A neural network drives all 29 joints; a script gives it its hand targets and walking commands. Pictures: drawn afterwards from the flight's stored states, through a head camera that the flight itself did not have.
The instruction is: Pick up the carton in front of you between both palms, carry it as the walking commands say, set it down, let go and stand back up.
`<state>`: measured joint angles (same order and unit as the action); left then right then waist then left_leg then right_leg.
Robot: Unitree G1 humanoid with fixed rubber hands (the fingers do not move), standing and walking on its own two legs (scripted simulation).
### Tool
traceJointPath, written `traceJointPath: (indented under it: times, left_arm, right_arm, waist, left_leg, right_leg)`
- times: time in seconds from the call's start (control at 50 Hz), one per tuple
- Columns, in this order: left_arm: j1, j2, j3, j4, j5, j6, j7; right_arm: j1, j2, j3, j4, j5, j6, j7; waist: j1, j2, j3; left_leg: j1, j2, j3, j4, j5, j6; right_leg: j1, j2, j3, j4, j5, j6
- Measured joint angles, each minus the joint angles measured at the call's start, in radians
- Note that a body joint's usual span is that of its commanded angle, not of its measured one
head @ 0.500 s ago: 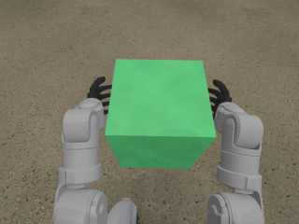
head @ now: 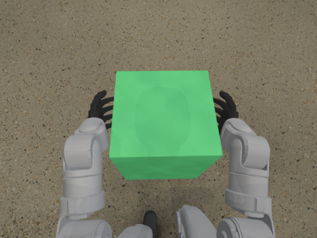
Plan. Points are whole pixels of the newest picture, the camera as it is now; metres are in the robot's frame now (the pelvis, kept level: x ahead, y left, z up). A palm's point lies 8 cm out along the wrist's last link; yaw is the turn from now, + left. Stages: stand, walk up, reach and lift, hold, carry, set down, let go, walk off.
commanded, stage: carry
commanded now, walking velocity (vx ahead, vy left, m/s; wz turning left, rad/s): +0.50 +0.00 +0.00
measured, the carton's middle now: (161, 132) +0.36 -0.01 -0.06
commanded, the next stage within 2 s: none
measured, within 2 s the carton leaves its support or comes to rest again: neither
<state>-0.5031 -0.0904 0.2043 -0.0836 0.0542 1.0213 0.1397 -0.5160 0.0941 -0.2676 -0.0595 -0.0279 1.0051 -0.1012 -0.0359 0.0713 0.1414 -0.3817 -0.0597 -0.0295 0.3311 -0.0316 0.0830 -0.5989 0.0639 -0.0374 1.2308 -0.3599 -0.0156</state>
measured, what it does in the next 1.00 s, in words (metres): goes down: right foot, then left foot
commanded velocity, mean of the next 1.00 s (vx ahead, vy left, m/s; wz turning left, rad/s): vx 0.50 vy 0.00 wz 0.00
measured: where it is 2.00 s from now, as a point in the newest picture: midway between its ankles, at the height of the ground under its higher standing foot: (119, 70)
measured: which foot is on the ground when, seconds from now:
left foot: down 0.00-0.22, up 0.24-0.54, down 0.56-0.98, up 1.00-1.00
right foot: up 0.00-0.20, down 0.22-0.58, up 0.60-0.94, down 0.96-1.00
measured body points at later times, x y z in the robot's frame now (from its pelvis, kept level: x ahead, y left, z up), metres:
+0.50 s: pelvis +0.23 +0.07 -0.03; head +0.23 +0.09 +0.42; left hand +0.53 +0.30 +0.06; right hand +0.60 +0.01 +0.07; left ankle +0.27 +0.23 -0.74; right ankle +0.23 +0.00 -0.77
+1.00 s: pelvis +0.49 +0.12 -0.04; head +0.48 +0.12 +0.41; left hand +0.75 +0.30 +0.04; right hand +0.79 +0.00 +0.04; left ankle +0.31 +0.22 -0.74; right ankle +0.58 +0.05 -0.77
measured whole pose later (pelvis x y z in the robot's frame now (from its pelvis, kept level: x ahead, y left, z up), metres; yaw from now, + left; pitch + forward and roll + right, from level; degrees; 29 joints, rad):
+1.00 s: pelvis +0.49 +0.12 -0.04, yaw +8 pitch +4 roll -1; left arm -0.16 -0.13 0.09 -0.30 0.12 1.20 0.09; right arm -0.15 0.13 -0.13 -0.32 -0.09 1.20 -0.09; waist -0.02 0.04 -0.14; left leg -0.14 0.11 0.10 0.71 -0.46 -0.04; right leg -0.45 -0.03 -0.23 0.54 -0.14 -0.08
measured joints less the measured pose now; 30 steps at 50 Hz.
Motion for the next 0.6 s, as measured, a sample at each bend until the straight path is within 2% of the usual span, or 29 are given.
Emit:
traceJointPath:
  times: [0.06, 0.12, 0.18, 0.2, 0.22, 0.24, 0.26, 0.3, 0.32, 0.36, 0.4, 0.46, 0.5, 0.56, 0.58, 0.6]
  left_arm:
    - [0.082, -0.036, -0.013, -0.053, 0.018, -0.056, -0.008]
    - [0.144, -0.060, -0.027, -0.099, 0.039, -0.081, -0.017]
    - [0.159, -0.067, -0.041, -0.116, 0.063, -0.074, -0.019]
    - [0.153, -0.067, -0.045, -0.114, 0.073, -0.064, -0.019]
    - [0.137, -0.067, -0.049, -0.106, 0.083, -0.051, -0.018]
    - [0.113, -0.062, -0.050, -0.087, 0.092, -0.044, -0.018]
    - [0.089, -0.049, -0.050, -0.060, 0.096, -0.036, -0.018]
    - [0.069, -0.019, -0.056, -0.010, 0.086, -0.003, -0.012]
    - [0.070, -0.005, -0.056, 0.003, 0.070, 0.020, -0.008]
    - [0.068, 0.023, -0.057, 0.018, 0.028, 0.066, 0.005]
    - [0.048, 0.048, -0.063, 0.038, -0.007, 0.097, 0.014]
    - [0.007, 0.068, -0.068, 0.081, -0.033, 0.121, 0.016]
    - [-0.005, 0.067, -0.063, 0.102, -0.036, 0.133, 0.013]
    - [0.009, 0.051, -0.046, 0.105, -0.019, 0.148, -0.004]
    - [0.019, 0.049, -0.040, 0.100, -0.011, 0.150, -0.013]
    - [0.038, 0.049, -0.035, 0.094, -0.005, 0.151, -0.022]
  right_arm:
    - [0.080, 0.011, 0.021, -0.046, 0.016, -0.053, -0.001]
    - [0.141, 0.006, 0.044, -0.081, 0.036, -0.081, 0.000]
    - [0.149, -0.017, 0.060, -0.077, 0.054, -0.080, 0.001]
    - [0.141, -0.029, 0.064, -0.068, 0.059, -0.073, 0.001]
    - [0.127, -0.044, 0.066, -0.060, 0.063, -0.062, 0.001]
    - [0.101, -0.060, 0.068, -0.039, 0.066, -0.052, 0.001]
    - [0.071, -0.072, 0.069, -0.007, 0.064, -0.045, 0.001]
    - [0.044, -0.073, 0.075, 0.047, 0.047, -0.017, -0.001]
    - [0.038, -0.067, 0.077, 0.064, 0.034, 0.004, -0.002]
    - [0.028, -0.053, 0.077, 0.079, 0.009, 0.048, -0.001]
    - [0.022, -0.044, 0.072, 0.075, -0.013, 0.083, -0.001]
    - [0.022, -0.034, 0.061, 0.063, -0.041, 0.115, 0.002]
    - [0.033, -0.024, 0.054, 0.053, -0.057, 0.131, 0.003]
    - [0.069, -0.002, 0.053, 0.029, -0.081, 0.151, 0.004]
    - [0.086, 0.011, 0.056, 0.021, -0.091, 0.150, 0.004]
    - [0.106, 0.027, 0.066, 0.016, -0.104, 0.145, 0.003]
  waist:
    - [-0.033, 0.003, 0.014]
    - [-0.067, -0.017, 0.000]
    - [-0.080, -0.047, -0.042]
    - [-0.079, -0.055, -0.061]
    - [-0.077, -0.060, -0.082]
    - [-0.060, -0.046, -0.099]
    - [-0.037, -0.034, -0.109]
    - [0.019, -0.050, -0.139]
    - [0.045, -0.066, -0.153]
    - [0.083, -0.087, -0.167]
    - [0.111, -0.102, -0.176]
    - [0.133, -0.119, -0.193]
    - [0.133, -0.124, -0.212]
    - [0.115, -0.108, -0.254]
    - [0.106, -0.114, -0.266]
    - [0.095, -0.118, -0.276]
  left_leg:
    - [0.093, -0.035, -0.057, -0.053, -0.014, 0.005]
    - [0.174, -0.086, -0.086, -0.029, -0.104, 0.020]
    - [0.197, -0.147, -0.055, 0.136, -0.239, 0.022]
    - [0.185, -0.164, -0.024, 0.237, -0.284, 0.004]
    - [0.147, -0.167, 0.020, 0.384, -0.302, -0.038]
    - [0.084, -0.144, 0.049, 0.568, -0.354, -0.074]
    - [0.014, -0.115, 0.048, 0.757, -0.418, -0.092]
    - [-0.110, -0.063, 0.017, 1.022, -0.476, -0.082]
    - [-0.155, -0.033, 0.003, 1.066, -0.470, -0.074]
    - [-0.214, 0.035, -0.018, 1.015, -0.438, -0.073]
    - [-0.235, 0.088, -0.020, 0.851, -0.438, -0.087]
    - [-0.203, 0.119, 0.008, 0.542, -0.378, -0.100]
    - [-0.148, 0.113, 0.044, 0.351, -0.286, -0.104]
    - [-0.013, 0.100, 0.123, 0.108, -0.166, -0.097]
    - [0.012, 0.087, 0.141, 0.081, -0.103, -0.087]
    - [0.022, 0.076, 0.153, 0.092, -0.099, -0.076]
  right_leg:
    - [-0.083, 0.018, -0.061, -0.140, 0.042, 0.001]
    - [-0.085, 0.042, -0.092, -0.445, 0.207, -0.004]
    - [-0.009, 0.064, -0.097, -0.706, 0.403, -0.033]
    - [0.037, 0.063, -0.100, -0.761, 0.466, -0.052]
    - [0.084, 0.059, -0.096, -0.778, 0.440, -0.097]
    - [0.099, 0.073, -0.096, -0.745, 0.300, -0.135]
    - [0.092, 0.088, -0.106, -0.690, 0.215, -0.150]
    - [0.095, 0.091, -0.115, -0.627, 0.156, -0.159]
    - [0.111, 0.084, -0.114, -0.622, 0.149, -0.155]
    - [0.154, 0.063, -0.110, -0.638, 0.137, -0.135]
    - [0.196, 0.035, -0.103, -0.666, 0.123, -0.118]
    - [0.252, -0.016, -0.092, -0.714, 0.108, -0.087]
    - [0.288, -0.049, -0.085, -0.741, 0.094, -0.064]
    - [0.333, -0.086, -0.076, -0.728, 0.040, -0.023]
    - [0.331, -0.105, -0.069, -0.687, 0.010, -0.012]
    - [0.313, -0.120, -0.062, -0.617, -0.013, 0.000]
